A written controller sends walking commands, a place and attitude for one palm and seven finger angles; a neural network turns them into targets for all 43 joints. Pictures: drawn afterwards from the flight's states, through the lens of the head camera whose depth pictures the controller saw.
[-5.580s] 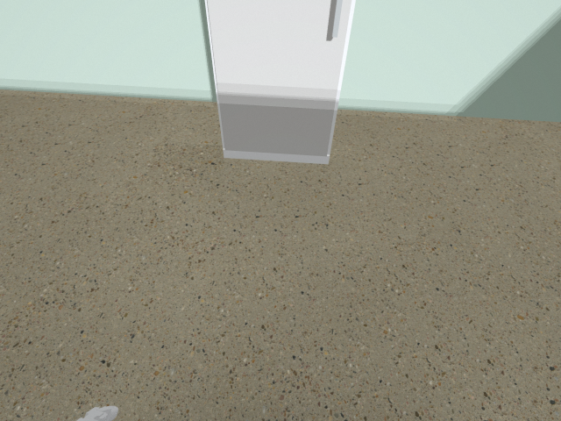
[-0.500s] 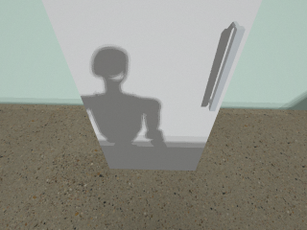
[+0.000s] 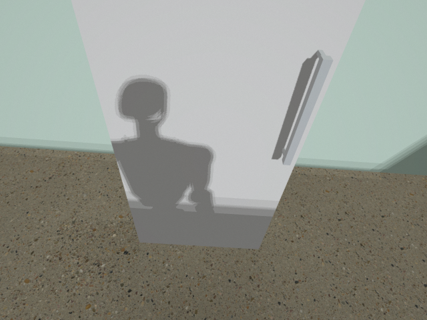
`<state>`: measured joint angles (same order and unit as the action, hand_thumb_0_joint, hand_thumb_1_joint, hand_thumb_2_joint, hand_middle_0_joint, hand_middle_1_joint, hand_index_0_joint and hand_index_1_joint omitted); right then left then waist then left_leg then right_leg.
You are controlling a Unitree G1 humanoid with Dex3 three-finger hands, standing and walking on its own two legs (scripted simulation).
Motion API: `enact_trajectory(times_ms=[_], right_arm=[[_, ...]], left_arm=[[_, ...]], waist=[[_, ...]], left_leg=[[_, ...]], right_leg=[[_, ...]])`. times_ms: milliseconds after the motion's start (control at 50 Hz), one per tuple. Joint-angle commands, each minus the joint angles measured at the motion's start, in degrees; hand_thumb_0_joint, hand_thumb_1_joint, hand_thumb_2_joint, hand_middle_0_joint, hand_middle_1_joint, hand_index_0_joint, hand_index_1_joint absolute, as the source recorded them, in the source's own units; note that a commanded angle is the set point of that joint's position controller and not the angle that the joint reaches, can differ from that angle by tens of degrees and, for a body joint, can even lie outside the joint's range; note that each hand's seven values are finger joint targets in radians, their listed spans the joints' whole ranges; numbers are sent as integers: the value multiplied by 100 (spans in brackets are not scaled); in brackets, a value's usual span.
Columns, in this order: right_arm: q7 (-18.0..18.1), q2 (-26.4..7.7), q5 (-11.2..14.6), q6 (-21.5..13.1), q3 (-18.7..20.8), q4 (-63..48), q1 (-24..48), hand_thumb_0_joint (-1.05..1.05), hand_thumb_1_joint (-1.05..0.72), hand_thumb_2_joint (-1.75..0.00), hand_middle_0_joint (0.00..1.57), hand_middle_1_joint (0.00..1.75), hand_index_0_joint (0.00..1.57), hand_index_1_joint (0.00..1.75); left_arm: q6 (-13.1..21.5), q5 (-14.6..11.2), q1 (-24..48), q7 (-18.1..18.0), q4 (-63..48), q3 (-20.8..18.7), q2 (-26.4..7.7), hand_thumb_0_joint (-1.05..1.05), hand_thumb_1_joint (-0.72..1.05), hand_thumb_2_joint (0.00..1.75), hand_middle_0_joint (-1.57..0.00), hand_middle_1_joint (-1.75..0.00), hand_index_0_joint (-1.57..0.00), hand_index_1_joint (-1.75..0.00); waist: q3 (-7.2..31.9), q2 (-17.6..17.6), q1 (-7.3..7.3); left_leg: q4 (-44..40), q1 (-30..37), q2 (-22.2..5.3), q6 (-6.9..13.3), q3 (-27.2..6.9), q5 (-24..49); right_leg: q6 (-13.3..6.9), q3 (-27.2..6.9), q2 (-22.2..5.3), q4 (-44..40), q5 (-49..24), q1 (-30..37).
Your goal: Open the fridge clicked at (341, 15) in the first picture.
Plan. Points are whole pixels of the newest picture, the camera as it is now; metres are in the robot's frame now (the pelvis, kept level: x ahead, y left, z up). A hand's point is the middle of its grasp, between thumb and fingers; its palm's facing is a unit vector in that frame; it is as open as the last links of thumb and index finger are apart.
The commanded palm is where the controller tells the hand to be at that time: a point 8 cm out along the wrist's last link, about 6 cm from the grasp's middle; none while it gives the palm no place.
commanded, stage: come to a stop and stand still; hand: right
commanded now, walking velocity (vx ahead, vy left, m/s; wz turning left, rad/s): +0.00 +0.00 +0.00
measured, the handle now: (301, 114) +0.57 -0.18 +0.12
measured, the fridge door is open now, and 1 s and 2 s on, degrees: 0 0 0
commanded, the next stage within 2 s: look again from close up in 0.18 s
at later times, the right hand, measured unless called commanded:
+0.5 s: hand out of the picture +0.02 -0.17 -0.16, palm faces +0.03 +0.98 -0.22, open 7.3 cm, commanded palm none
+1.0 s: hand out of the picture +0.03 -0.16 -0.16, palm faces +0.04 +0.98 -0.21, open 7.3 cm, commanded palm none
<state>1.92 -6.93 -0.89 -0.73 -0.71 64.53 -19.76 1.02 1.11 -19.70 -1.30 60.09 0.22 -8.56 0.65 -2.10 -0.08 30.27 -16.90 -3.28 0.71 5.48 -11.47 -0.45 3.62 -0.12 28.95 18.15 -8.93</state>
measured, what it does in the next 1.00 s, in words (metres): stands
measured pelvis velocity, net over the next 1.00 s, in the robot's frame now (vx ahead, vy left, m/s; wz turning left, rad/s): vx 0.02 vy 0.02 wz -0.01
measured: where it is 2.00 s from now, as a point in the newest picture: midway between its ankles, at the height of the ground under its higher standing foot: outside the picture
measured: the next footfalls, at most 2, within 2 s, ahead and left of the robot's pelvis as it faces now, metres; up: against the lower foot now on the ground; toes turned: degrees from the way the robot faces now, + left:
right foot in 1.74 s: +0.14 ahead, -0.16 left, +0.00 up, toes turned -7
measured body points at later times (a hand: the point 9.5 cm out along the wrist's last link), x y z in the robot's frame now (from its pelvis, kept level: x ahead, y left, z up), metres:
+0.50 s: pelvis +0.01 +0.01 +0.01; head +0.01 +0.02 +0.45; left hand -0.01 +0.23 -0.16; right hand +0.02 -0.22 -0.15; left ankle +0.05 +0.11 -0.73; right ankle -0.03 -0.11 -0.73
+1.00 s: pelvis +0.02 +0.02 +0.01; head +0.02 +0.03 +0.46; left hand +0.02 +0.24 -0.16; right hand +0.03 -0.21 -0.15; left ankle +0.05 +0.11 -0.73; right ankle -0.03 -0.11 -0.73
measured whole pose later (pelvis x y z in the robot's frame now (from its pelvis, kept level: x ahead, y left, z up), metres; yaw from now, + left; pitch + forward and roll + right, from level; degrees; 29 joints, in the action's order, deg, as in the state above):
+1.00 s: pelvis +0.02 +0.02 +0.01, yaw +0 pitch -2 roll -1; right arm 1.6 -9.0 -0.6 -1.2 -0.1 63.4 -14.9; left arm 1.4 1.0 -16.0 -1.6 63.8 0.7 -8.8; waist -2.5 -0.8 -0.5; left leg 26.0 -13.2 -1.4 2.2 6.7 -11.0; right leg 1.3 2.7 -1.7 23.3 16.4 -4.8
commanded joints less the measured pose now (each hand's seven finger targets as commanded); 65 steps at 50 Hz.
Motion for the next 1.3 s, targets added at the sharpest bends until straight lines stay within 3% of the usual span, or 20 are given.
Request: enact_trajectory(times_ms=[0,560,660,1020,1060,1120,1200,1240,1280], right_arm=[[3,-662,5,-131,139,-326,-69,0,-90,-90,20,30,20,30],[-16,-888,43,-140,204,-300,241,0,-90,-90,20,30,20,30],[-10,-883,40,-139,206,-277,242,0,-90,-90,20,30,20,30],[-6,-942,22,-141,235,-333,238,0,-90,-90,20,30,20,30],[-10,-957,28,-142,242,-331,254,0,-90,-90,20,30,20,30],[-8,-820,6,-93,231,-297,83,0,-90,-90,20,30,20,30],[-21,-1056,-41,-35,389,-393,-158,0,-90,-90,20,30,20,30],[-9,-1079,-47,-39,463,-468,-168,0,-90,-90,20,30,20,30],[-16,-1024,-46,-41,495,-533,-50,0,-90,-90,20,30,20,30]], left_arm=[[121,-19,-375,-12,-198,-51,-461,0,90,90,-20,-30,-20,-30],[100,-21,-224,-39,228,-39,-576,0,90,90,-20,-30,-20,-30],[112,-24,-156,-52,247,-44,-579,0,90,90,-20,-30,-20,-30],[100,-26,-73,-61,252,-62,-594,0,90,90,-20,-30,-20,-30],[97,-18,-68,-60,262,-64,-605,0,90,90,-20,-30,-20,-30],[19,12,-272,-35,340,-9,-382,0,90,90,-20,-30,-20,-30],[-67,37,-412,1,254,-41,-302,0,90,90,-20,-30,-20,-30],[-43,50,-488,16,252,-48,-250,0,90,90,-20,-30,-20,-30],[0,47,-713,30,294,-42,-167,0,90,90,-20,-30,-20,-30]], waist=[[-752,253,10],[-448,265,-1],[-430,148,-15],[-481,293,-36],[-468,291,-28],[-534,420,-64],[-718,982,-109],[-725,973,-100],[-671,706,16]], left_leg=[[-744,341,-330,173,-684,-495],[-955,793,-450,223,-722,146],[-899,873,-431,225,-702,443],[-999,908,-449,225,-714,523],[-1024,871,-459,241,-730,424],[-1214,821,-518,279,-883,-895],[-1938,528,-1022,601,-1644,-2603],[-2065,307,-1266,782,-1821,-2666],[-1796,-57,-1157,774,-1508,-2405]], right_leg=[[-153,-662,-484,-1046,-104,-970],[-55,-451,-527,-1029,-636,-478],[-52,-470,-556,-1052,-776,-433],[-34,-427,-550,-1031,-807,-393],[-30,-420,-545,-1038,-762,-355],[-18,-273,-380,-845,24,-532],[-29,34,-124,55,583,-904],[-52,35,-199,332,508,-886],[-82,35,-232,-54,340,-463]])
